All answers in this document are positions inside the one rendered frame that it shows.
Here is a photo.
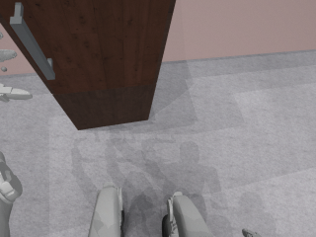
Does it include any left robot upper arm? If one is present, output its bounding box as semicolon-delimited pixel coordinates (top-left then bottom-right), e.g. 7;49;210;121
0;161;23;237

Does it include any cupboard door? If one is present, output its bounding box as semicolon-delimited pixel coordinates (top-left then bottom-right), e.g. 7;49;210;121
0;0;171;95

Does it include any right robot thigh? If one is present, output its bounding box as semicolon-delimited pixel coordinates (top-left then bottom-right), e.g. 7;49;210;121
167;195;213;237

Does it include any robot right shin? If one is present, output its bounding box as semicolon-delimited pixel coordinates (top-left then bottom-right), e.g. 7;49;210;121
167;192;182;237

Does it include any robot left hand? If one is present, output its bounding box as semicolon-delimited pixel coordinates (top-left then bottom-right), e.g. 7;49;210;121
0;32;33;103

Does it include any handle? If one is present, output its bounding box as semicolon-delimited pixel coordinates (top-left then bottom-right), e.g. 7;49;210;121
10;2;55;80

